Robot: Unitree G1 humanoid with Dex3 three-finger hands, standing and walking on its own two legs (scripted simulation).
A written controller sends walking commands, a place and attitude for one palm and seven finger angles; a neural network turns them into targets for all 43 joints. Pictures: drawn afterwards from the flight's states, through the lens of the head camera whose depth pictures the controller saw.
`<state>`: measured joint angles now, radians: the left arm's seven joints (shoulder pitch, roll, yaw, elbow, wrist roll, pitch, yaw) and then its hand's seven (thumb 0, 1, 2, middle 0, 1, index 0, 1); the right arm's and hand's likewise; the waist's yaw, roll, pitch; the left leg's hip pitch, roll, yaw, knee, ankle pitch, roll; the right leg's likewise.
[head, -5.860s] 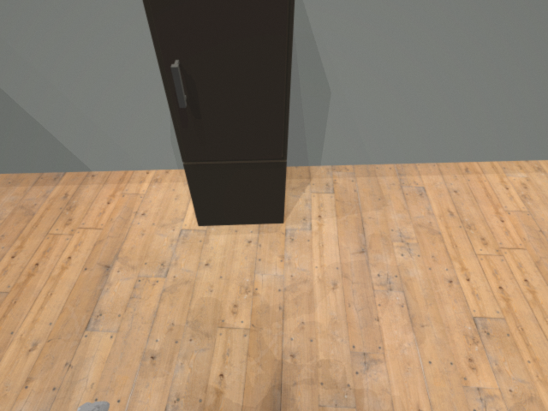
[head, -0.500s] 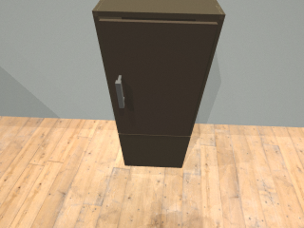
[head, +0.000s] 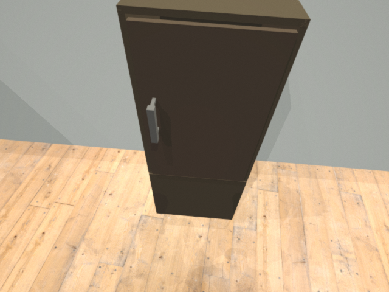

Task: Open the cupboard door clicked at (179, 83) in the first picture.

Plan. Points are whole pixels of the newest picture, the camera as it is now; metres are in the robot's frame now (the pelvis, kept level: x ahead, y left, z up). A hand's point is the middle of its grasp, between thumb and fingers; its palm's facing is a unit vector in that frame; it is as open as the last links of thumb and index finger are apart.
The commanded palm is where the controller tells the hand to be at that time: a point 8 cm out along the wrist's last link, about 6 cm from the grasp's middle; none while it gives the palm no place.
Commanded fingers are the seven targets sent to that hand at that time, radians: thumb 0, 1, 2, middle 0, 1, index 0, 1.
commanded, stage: come to a stop and stand still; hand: left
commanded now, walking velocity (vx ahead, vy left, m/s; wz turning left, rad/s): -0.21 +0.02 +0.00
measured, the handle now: (154, 120) +0.56 +0.17 -0.01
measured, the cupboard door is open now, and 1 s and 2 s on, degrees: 0 0 0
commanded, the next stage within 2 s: look again from close up in 0.88 s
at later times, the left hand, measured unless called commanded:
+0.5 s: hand out of the picture +0.11 +0.16 -0.16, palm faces -0.01 -0.96 -0.27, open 7.3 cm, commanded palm none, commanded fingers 0.00 0.90 0.90 -0.20 -0.30 -0.20 -0.30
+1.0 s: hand out of the picture +0.01 +0.14 -0.16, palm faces -0.01 -0.97 -0.23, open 7.3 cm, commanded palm none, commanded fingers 0.00 0.90 0.90 -0.20 -0.30 -0.20 -0.30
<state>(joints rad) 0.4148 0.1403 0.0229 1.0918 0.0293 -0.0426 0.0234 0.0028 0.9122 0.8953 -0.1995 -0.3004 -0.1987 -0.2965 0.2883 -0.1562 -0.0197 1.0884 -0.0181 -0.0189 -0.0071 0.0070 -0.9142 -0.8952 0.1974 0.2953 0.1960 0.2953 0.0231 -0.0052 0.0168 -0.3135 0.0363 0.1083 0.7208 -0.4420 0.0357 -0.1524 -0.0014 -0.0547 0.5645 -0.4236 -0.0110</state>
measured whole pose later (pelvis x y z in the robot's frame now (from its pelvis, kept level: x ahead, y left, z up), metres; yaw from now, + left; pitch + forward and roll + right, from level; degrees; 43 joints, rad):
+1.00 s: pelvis +0.01 -0.04 +0.01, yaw -2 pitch -1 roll +0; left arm 0.33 0.15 -0.01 1.09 0.01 0.00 0.03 0.00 0.92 0.90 -0.20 -0.30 -0.20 -0.30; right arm 0.32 -0.17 -0.01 1.03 -0.02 -0.01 -0.01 0.01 -0.92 -0.90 0.20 0.30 0.20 0.30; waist -0.01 0.04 0.01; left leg -0.20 0.02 0.07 0.52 -0.31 0.01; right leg -0.29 -0.02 -0.10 0.52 -0.22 -0.03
